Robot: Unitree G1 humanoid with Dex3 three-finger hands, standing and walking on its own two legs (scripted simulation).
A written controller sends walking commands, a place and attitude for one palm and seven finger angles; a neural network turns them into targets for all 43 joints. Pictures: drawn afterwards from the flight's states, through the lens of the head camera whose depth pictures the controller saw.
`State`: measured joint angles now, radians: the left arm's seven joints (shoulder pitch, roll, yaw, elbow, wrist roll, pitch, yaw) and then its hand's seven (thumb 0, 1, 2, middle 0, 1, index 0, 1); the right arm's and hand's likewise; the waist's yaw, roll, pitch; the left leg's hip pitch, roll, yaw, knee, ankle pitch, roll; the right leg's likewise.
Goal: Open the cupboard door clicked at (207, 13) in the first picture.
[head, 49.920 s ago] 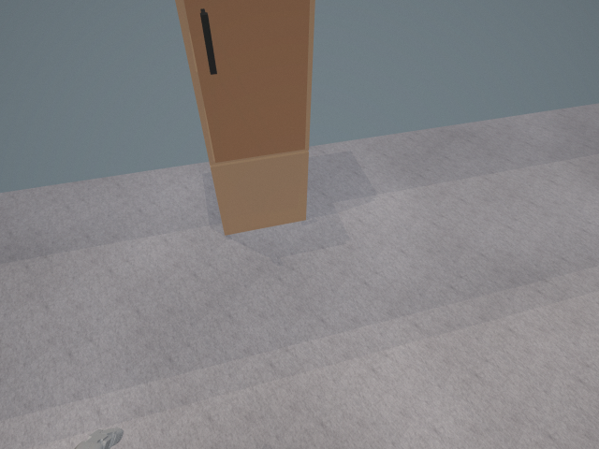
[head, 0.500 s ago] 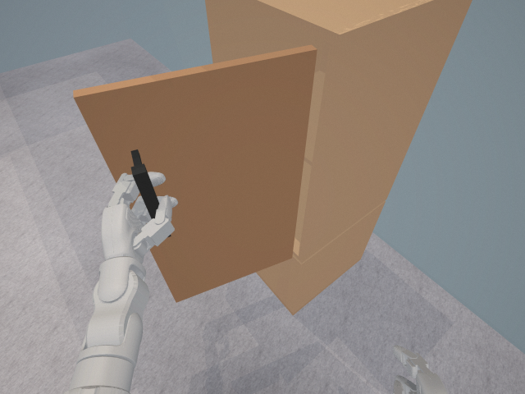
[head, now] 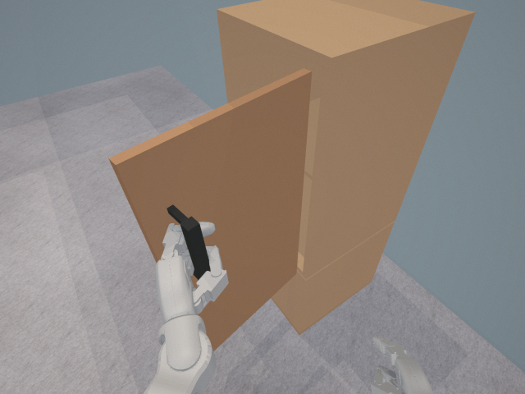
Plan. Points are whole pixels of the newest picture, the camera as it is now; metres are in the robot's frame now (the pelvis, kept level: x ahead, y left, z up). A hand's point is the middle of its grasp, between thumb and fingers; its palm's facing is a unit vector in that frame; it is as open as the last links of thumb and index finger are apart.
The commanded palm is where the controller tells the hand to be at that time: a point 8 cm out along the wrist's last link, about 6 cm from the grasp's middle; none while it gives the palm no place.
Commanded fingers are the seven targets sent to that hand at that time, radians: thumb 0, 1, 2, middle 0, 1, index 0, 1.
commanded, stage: open thumb and fingers to let go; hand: left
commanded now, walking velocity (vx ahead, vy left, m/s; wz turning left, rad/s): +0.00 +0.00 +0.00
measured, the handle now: (192, 250) +0.30 +0.12 +0.10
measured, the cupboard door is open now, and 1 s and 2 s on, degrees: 100 98 100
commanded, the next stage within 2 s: slide the hand sideways off the handle in 0.92 s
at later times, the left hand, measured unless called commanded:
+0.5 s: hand (214, 264) +0.28 +0.08 +0.10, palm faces +0.36 -0.93 +0.00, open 10.0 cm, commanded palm +0.23 +0.12 +0.10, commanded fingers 0.00 -0.50 0.30 -0.30 -1.20 -0.30 -1.20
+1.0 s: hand (214, 268) +0.27 +0.08 +0.10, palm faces +0.32 -0.95 -0.01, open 14.7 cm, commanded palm +0.22 +0.12 +0.10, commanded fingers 0.00 -0.50 0.30 -0.15 -0.30 -0.15 -0.30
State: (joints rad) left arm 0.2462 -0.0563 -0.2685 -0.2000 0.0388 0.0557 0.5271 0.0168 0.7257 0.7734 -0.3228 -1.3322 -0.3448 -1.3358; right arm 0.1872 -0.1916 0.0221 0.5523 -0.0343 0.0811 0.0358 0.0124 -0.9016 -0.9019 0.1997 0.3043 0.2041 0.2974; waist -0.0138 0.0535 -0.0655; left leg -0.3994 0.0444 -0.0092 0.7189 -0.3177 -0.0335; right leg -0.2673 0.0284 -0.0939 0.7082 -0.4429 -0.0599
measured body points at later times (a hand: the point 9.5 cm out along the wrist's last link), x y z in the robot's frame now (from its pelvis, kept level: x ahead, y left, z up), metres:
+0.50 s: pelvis +0.01 +0.00 +0.00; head +0.00 -0.02 +0.45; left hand +0.25 +0.13 +0.10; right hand +0.20 -0.21 -0.08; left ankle +0.04 +0.14 -0.71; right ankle -0.04 -0.08 -0.71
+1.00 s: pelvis -0.01 +0.02 +0.00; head -0.03 +0.00 +0.45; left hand +0.25 +0.13 +0.10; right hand +0.18 -0.19 -0.09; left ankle +0.04 +0.14 -0.71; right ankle -0.04 -0.07 -0.71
